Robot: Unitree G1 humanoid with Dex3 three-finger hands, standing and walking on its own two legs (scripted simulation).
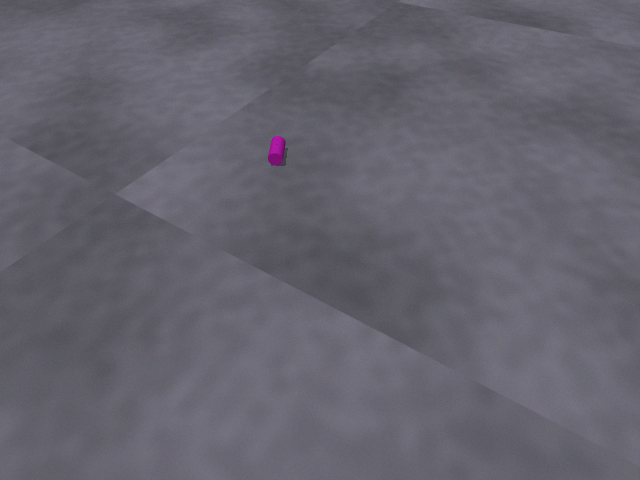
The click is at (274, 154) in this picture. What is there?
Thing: lying bottle
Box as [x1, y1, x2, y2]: [268, 136, 285, 165]
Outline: 280,136 273,137 268,155 269,162 275,165 281,162 285,142 284,139
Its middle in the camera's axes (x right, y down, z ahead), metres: -0.25 -0.51 +2.09
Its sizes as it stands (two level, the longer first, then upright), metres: 0.194 0.078 0.078
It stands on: the floor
